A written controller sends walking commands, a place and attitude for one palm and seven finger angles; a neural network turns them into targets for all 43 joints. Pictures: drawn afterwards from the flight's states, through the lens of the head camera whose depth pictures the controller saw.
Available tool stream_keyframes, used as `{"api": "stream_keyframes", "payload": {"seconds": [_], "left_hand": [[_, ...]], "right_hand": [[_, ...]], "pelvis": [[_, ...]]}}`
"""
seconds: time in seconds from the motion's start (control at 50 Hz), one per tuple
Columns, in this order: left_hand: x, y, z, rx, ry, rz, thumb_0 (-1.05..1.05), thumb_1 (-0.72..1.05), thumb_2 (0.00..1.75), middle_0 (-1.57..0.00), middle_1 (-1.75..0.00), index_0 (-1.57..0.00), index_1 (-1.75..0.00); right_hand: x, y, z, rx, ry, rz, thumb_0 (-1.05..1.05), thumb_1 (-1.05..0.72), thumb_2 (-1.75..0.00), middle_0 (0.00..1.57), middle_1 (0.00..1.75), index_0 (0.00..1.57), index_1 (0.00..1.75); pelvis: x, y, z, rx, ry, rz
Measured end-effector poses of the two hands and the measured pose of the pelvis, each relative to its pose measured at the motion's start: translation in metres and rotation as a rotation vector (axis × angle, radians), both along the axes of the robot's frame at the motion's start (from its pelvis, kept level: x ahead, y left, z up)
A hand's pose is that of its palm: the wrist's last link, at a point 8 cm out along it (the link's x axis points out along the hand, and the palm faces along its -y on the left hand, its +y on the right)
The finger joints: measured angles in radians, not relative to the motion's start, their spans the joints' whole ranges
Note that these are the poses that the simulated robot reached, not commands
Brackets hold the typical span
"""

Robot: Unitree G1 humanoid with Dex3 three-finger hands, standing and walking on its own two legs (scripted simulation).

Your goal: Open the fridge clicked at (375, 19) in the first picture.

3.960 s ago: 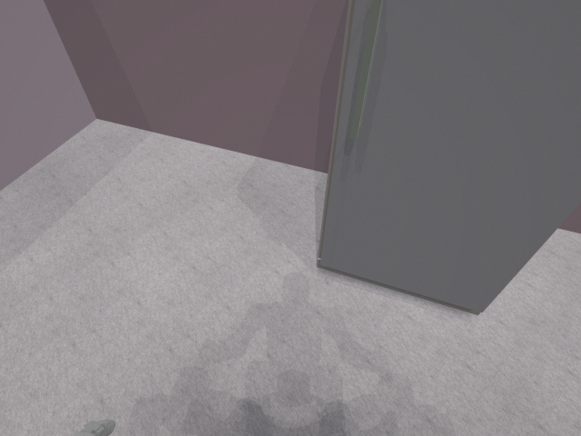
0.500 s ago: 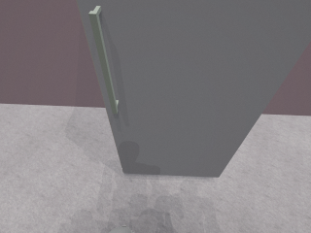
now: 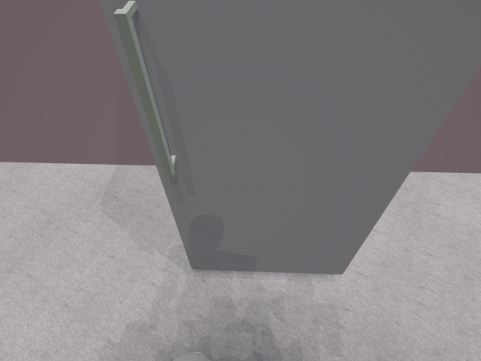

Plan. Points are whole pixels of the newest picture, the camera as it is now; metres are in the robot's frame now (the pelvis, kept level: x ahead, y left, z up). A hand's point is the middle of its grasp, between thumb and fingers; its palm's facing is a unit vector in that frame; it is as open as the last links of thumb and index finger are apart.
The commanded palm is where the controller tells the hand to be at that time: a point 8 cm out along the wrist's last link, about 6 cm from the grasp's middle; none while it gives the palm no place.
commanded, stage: come to a stop and stand still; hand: left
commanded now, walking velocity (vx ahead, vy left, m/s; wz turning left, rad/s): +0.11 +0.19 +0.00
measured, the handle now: (154, 106) +0.50 +0.20 +0.15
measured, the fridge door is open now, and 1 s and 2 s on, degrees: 0 0 0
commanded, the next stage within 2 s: look again from close up in 1.48 s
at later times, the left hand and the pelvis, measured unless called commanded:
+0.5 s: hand out of the picture +0.02 +0.23 -0.16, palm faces +0.03 -0.97 -0.25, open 7.3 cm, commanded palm none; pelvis +0.00 +0.04 +0.01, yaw +1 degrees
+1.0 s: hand out of the picture +0.03 +0.19 -0.16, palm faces +0.00 -0.97 -0.23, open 7.3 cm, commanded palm none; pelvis +0.02 +0.01 +0.01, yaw +0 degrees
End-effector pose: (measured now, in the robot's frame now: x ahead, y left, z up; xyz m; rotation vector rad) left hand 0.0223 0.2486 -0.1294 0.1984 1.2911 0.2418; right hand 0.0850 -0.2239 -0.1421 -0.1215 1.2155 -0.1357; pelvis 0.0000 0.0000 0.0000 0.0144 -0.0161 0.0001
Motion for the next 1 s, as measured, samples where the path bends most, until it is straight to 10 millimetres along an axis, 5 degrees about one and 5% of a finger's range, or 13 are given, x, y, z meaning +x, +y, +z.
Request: {"api": "stream_keyframes", "payload": {"seconds": [0.16,0.3,0.46,0.54,0.7,1.0], "left_hand": [[-0.007,-0.028,0.01,-0.067,0.022,-0.012,0.0,0.91,0.9,-0.2,-0.3,-0.2,-0.3],[-0.012,-0.009,-0.007,-0.075,0.043,0.013,0.01,0.92,0.9,-0.21,-0.3,-0.21,-0.3],[-0.013,0.023,-0.002,-0.043,0.061,-0.019,0.01,0.91,0.9,-0.2,-0.3,-0.2,-0.3],[-0.011,0.031,0.005,-0.022,0.057,-0.023,0.01,0.91,0.9,-0.2,-0.3,-0.2,-0.3],[-0.007,0.028,0.011,-0.014,0.079,-0.044,0.0,0.91,0.9,-0.2,-0.3,-0.2,-0.3],[0.006,-0.008,0.006,-0.049,0.074,-0.048,0.01,0.92,0.9,-0.2,-0.3,-0.2,-0.3]], "right_hand": [[-0.061,-0.024,0.012,-0.025,0.133,-0.035,0.01,-0.91,-0.9,0.2,0.3,0.2,0.29],[-0.089,-0.01,0.014,-0.079,0.216,-0.012,0.01,-0.91,-0.9,0.2,0.3,0.2,0.29],[-0.081,0.042,0.003,-0.002,0.145,0.034,0.01,-0.91,-0.9,0.2,0.3,0.2,0.29],[-0.08,0.049,-0.002,0.014,0.152,0.036,0.03,-0.94,-0.9,0.2,0.3,0.2,0.3],[-0.072,0.044,-0.002,0.021,0.134,0.021,0.03,-0.93,-0.9,0.2,0.3,0.2,0.3],[-0.054,0.012,0.003,-0.004,0.13,0.017,0.01,-0.91,-0.9,0.2,0.3,0.2,0.3]], "pelvis": [[0.005,-0.004,0.016,-0.001,0.015,-0.001],[0.002,0.013,0.009,-0.033,0.022,0.024],[0.002,0.035,0.006,-0.021,0.008,0.027],[0.004,0.041,0.008,-0.012,0.0,0.015],[0.009,0.04,0.011,0.004,0.004,-0.003],[0.016,0.013,0.013,0.005,0.003,-0.001]]}}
